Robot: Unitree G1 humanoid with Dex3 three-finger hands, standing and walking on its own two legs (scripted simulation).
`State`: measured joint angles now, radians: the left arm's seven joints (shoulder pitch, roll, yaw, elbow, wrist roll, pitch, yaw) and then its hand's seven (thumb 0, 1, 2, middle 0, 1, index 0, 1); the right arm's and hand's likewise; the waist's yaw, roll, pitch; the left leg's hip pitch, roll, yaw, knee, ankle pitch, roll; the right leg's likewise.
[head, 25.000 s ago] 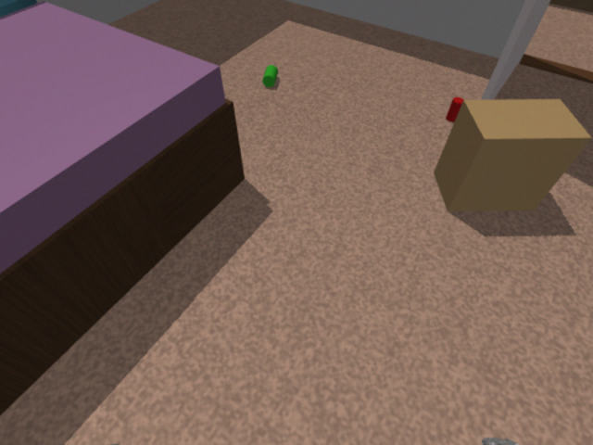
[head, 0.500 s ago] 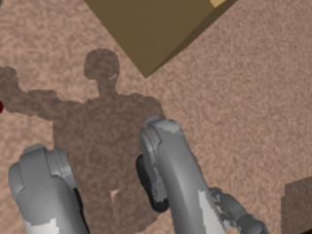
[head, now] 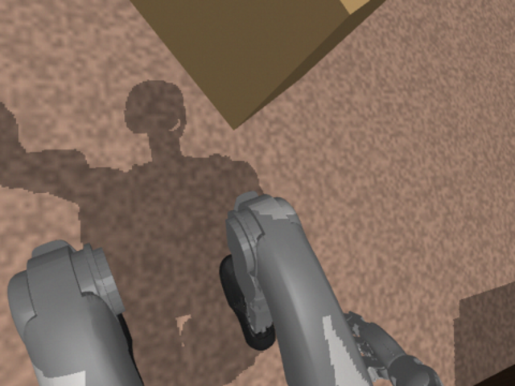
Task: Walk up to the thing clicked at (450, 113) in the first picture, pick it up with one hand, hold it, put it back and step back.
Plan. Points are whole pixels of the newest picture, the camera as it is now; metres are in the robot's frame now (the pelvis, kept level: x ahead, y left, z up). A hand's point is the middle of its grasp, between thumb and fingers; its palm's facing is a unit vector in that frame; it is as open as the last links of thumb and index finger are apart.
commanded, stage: open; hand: left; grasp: from above
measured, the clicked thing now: out of the picture +0.44 +0.33 -0.25
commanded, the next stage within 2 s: withdraw in 0.38 s
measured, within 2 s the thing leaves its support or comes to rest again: neither
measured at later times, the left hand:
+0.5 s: hand out of the picture +0.44 +0.32 -0.21, palm faces -0.44 -0.13 -0.89, open 13.3 cm
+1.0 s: hand out of the picture +0.44 +0.36 -0.05, palm faces -0.41 -0.08 -0.91, open 14.2 cm
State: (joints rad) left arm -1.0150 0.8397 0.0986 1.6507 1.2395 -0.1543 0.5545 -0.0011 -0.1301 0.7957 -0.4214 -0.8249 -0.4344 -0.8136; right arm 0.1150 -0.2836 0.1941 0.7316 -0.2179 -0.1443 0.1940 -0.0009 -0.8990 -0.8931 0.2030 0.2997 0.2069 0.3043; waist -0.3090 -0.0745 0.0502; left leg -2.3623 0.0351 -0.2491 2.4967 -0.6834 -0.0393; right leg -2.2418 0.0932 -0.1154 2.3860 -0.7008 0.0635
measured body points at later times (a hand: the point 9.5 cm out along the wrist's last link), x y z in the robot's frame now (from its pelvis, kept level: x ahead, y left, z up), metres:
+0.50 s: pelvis +0.00 +0.00 +0.00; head +0.25 +0.11 +0.36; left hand +0.46 +0.32 -0.16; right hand +0.07 -0.26 -0.09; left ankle +0.07 +0.14 -0.28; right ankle +0.10 -0.12 -0.28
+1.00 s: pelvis +0.00 +0.00 +0.06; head +0.20 +0.07 +0.45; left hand +0.45 +0.36 +0.00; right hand +0.11 -0.25 -0.06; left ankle +0.07 +0.14 -0.28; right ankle +0.10 -0.12 -0.28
